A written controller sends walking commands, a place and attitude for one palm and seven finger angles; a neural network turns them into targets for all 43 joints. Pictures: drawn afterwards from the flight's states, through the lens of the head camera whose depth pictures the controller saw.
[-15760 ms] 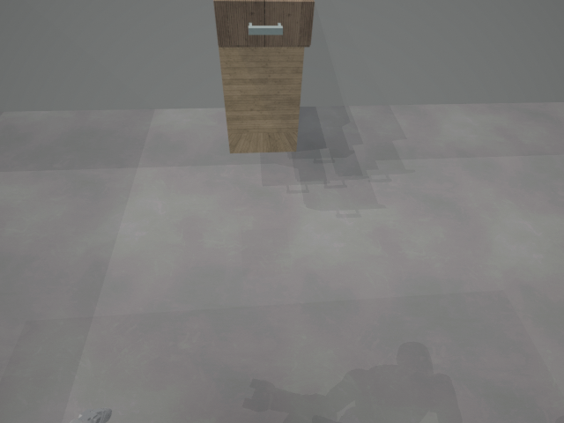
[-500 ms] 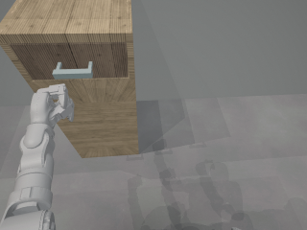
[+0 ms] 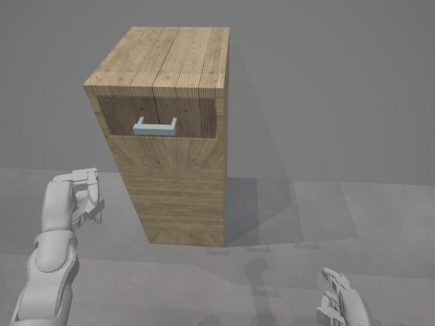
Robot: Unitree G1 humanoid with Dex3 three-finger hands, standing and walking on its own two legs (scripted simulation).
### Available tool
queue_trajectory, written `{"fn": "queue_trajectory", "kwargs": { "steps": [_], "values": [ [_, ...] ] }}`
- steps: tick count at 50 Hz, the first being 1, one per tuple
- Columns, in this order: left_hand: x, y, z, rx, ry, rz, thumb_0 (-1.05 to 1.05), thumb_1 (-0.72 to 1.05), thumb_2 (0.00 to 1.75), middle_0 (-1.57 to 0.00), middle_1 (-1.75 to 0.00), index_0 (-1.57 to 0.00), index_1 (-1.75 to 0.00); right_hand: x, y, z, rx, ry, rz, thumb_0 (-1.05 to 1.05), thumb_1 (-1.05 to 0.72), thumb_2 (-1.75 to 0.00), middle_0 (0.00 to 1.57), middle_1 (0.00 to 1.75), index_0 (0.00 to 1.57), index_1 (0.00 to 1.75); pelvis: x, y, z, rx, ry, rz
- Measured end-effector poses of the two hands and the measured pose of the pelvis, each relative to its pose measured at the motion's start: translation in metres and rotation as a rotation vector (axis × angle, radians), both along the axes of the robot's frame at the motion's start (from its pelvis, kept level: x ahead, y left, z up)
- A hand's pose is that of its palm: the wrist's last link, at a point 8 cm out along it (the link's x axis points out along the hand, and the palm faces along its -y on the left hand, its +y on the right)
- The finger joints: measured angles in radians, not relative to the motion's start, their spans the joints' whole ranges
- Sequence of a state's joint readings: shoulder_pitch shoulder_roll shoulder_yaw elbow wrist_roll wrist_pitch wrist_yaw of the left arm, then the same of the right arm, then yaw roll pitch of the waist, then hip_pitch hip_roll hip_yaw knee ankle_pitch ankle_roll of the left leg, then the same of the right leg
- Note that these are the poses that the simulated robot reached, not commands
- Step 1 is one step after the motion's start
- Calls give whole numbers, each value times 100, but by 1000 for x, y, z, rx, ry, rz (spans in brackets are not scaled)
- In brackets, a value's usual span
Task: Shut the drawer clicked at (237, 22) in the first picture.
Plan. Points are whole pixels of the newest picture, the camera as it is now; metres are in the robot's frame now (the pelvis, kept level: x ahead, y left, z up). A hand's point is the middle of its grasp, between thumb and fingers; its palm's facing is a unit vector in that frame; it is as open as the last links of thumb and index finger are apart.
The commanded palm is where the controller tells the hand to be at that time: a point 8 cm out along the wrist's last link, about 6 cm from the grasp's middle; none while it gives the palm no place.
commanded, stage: draw the hand back to the body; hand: left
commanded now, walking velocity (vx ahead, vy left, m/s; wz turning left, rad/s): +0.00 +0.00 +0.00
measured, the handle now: (156, 125) +0.62 +0.24 +0.02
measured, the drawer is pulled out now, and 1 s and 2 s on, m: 0.00 0.00 0.00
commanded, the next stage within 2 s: step back with the hand held close in 0.54 s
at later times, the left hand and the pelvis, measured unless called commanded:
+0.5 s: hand (52, 249) +0.17 +0.23 +0.16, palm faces +0.41 -0.82 -0.39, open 3.3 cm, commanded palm +0.13 +0.27 +0.17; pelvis +0.00 -0.01 +0.00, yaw +0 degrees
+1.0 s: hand (49, 242) +0.19 +0.25 +0.15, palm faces +0.29 -0.82 -0.49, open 3.3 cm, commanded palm +0.12 +0.30 +0.17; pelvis -0.01 +0.02 +0.00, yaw -1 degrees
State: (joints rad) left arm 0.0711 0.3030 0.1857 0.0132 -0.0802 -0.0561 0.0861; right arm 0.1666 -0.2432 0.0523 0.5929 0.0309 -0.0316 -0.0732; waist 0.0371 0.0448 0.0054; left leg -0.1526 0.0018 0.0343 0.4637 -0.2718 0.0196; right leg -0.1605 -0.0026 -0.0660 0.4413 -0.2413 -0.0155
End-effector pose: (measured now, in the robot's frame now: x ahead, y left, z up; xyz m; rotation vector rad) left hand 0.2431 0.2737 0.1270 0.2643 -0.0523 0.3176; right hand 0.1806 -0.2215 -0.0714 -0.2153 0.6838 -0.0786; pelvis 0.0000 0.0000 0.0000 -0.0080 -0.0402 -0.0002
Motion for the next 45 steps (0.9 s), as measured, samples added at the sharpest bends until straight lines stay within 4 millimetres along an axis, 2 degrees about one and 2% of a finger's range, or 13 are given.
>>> {"fn": "queue_trajectory", "kwargs": {
  "steps": [14,22,26,31,36,40,45],
  "values": [
    [-74,-4,35,125,-52,40,2,89,90,-140,-160,-140,-160,-12,-2,-6,26,5,15,1,-90,-90,21,30,21,30,0,-8,4,-2,-48,-4],
    [-111,-4,52,201,-76,70,2,89,90,-140,-160,-140,-160,-9,-6,-3,16,-33,15,2,-90,-90,21,30,21,30,1,-8,4,-6,-56,0],
    [-114,-1,48,190,-73,91,2,89,90,-140,-160,-140,-160,-5,-4,-2,10,-46,23,2,-90,-90,21,30,21,30,-2,-8,4,-7,-60,6],
    [-107,0,43,167,-72,94,2,89,90,-140,-160,-140,-160,-3,-1,1,9,-61,27,2,-90,-90,21,30,21,30,-3,-7,4,-6,-61,4],
    [-100,2,47,186,-91,70,2,89,90,-140,-160,-140,-160,-3,3,3,12,-60,24,1,-90,-90,21,30,21,30,-1,-5,4,-11,-44,-2],
    [-93,9,50,228,-89,45,2,89,90,-140,-160,-140,-160,-8,0,3,4,-19,-9,1,-90,-90,21,30,21,30,-1,0,4,-17,0,-9],
    [-88,13,43,247,-34,-7,2,89,90,-140,-160,-140,-160,-22,-6,-1,-19,44,-70,1,-90,-90,21,30,21,30,-5,11,4,-12,37,-13]
  ]
}}
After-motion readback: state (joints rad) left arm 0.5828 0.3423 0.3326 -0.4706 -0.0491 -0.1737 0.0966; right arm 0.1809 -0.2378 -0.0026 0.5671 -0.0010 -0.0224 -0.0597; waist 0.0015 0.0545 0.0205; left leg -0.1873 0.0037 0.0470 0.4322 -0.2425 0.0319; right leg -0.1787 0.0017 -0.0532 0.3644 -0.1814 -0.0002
